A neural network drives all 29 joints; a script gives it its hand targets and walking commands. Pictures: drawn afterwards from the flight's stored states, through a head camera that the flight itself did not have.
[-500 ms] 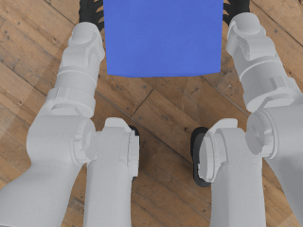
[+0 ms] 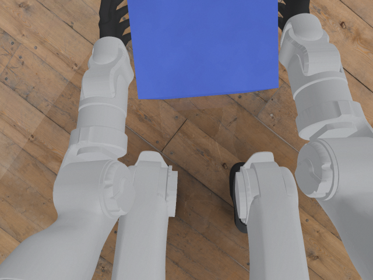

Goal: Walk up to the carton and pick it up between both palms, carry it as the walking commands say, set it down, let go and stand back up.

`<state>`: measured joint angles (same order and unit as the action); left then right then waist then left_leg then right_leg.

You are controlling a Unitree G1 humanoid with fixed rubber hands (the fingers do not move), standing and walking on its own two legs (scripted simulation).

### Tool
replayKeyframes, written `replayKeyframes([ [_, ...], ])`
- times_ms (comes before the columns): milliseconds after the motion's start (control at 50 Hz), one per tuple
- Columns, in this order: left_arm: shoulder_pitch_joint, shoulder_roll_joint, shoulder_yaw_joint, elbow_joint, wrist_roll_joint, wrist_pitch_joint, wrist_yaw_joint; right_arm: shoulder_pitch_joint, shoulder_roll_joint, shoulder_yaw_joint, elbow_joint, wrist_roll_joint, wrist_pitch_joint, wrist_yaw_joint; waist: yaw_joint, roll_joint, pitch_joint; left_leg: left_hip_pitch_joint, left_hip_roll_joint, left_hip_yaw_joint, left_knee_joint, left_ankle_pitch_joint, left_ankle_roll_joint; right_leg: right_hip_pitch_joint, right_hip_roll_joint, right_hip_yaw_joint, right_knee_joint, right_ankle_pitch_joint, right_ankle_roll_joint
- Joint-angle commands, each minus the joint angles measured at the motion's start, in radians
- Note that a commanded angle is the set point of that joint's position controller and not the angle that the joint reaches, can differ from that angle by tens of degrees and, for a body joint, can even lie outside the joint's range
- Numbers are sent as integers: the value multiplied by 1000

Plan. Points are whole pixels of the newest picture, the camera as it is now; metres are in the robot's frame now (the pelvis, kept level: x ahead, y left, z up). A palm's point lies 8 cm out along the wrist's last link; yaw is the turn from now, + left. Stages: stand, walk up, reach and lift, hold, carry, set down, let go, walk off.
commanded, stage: reach and lift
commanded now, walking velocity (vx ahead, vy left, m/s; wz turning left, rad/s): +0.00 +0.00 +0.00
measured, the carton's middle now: (201, 43) +0.53 +0.00 -0.19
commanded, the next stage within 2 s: none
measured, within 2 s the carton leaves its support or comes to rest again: neither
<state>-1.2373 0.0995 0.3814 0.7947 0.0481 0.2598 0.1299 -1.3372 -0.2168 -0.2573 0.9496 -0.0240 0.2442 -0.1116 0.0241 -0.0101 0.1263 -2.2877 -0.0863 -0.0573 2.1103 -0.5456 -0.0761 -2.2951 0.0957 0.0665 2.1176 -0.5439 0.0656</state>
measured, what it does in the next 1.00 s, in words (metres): rises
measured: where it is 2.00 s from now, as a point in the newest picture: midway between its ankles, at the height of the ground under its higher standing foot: (200, 208)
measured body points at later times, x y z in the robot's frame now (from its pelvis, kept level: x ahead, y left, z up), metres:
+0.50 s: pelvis +0.01 +0.00 +0.04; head +0.33 -0.01 +0.36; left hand +0.53 +0.16 -0.07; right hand +0.55 -0.14 -0.07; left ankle +0.12 +0.13 -0.35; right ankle +0.11 -0.13 -0.35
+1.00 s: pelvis +0.01 +0.00 +0.10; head +0.29 -0.01 +0.45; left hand +0.51 +0.16 +0.01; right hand +0.53 -0.15 +0.01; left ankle +0.12 +0.13 -0.35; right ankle +0.11 -0.13 -0.35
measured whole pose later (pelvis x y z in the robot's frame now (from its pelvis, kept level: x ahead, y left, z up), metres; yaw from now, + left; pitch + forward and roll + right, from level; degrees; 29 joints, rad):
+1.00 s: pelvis +0.01 +0.00 +0.10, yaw +0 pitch +45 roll +1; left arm -1.03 -0.01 0.47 0.65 0.17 0.35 0.07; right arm -1.11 -0.08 -0.38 0.79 -0.17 0.33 -0.07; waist 0.03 -0.01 -0.13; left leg -2.06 -0.11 -0.09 1.78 -0.51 -0.09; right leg -2.07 0.12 0.09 1.79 -0.50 0.06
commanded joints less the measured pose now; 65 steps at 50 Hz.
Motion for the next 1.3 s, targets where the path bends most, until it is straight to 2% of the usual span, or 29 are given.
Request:
replayKeyframes([
  [0,-737,-944,-453,-153,-93,-21,-267,-579,1064,349,-148,84,-11,288,23,-18,-1289,676,-67,175,-184,279,43,612,58,-165,-190,259,-50],
  [140,-674,-979,-459,-145,-78,-9,-282,-550,1080,353,-173,54,-7,282,17,-26,-1303,657,-71,169,-218,315,36,647,64,-154,-231,302,-45],
  [360,-635,-1004,-503,-195,-93,5,-283,-514,1136,413,-233,63,9,266,27,-51,-1412,697,-76,170,-269,364,30,756,70,-146,-283,363,-32],
  [520,-592,-1031,-488,-197,-70,30,-292,-476,1166,402,-235,41,34,270,33,-54,-1399,714,-80,165,-328,337,31,768,77,-147,-344,329,-29],
  [800,-559,-1075,-446,-165,-23,57,-298,-433,1187,335,-186,-7,56,288,19,-25,-1346,771,-85,159,-441,258,27,776,85,-147,-456,237,-38],
  [1280,-421,-1140,-488,-169,-28,61,-310,-305,1268,375,-202,-6,60,289,24,-39,-1332,928,-90,139,-600,291,27,972,89,-121,-619,279,-32],
])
